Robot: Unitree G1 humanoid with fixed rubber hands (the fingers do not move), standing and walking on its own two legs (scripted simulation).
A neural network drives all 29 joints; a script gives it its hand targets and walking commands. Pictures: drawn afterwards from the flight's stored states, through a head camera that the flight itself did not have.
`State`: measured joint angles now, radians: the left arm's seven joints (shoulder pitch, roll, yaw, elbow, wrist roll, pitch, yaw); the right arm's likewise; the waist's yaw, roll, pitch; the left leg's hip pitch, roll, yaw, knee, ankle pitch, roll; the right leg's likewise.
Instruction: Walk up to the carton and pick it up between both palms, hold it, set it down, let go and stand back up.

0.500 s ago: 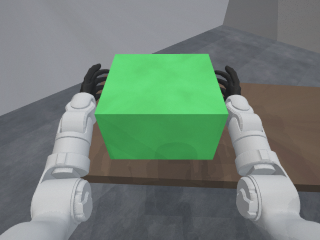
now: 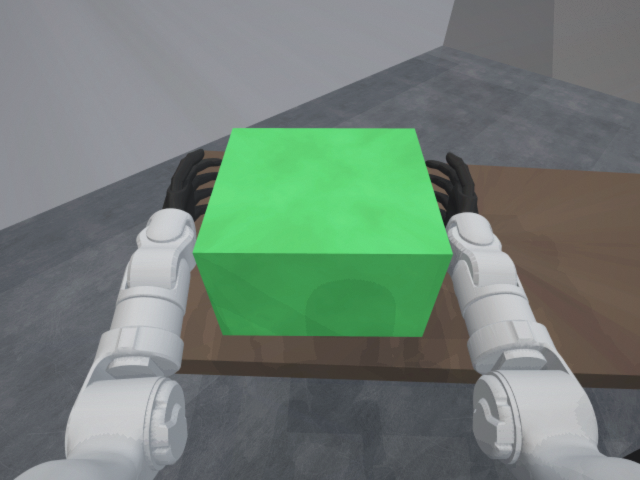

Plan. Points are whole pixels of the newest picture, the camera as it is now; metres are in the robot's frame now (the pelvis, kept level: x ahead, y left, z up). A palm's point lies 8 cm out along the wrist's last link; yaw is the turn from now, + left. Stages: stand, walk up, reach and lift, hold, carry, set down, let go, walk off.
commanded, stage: set down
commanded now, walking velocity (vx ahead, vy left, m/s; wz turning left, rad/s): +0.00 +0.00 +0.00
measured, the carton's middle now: (322, 227) +0.41 +0.00 +0.13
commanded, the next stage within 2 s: none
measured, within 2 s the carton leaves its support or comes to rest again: neither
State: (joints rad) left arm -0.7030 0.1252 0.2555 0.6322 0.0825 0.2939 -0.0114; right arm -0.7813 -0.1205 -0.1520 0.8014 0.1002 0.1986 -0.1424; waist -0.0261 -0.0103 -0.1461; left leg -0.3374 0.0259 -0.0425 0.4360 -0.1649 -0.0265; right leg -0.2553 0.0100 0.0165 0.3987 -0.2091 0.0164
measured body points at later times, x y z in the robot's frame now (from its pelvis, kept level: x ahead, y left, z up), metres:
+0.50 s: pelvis +0.01 +0.00 +0.00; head +0.01 +0.01 +0.45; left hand +0.43 +0.17 +0.13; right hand +0.43 -0.18 +0.14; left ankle +0.04 +0.13 -0.74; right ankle +0.00 -0.13 -0.74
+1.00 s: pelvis +0.02 +0.00 +0.00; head +0.03 +0.01 +0.45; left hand +0.45 +0.17 +0.10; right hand +0.43 -0.19 +0.11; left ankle +0.04 +0.13 -0.74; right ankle +0.00 -0.13 -0.74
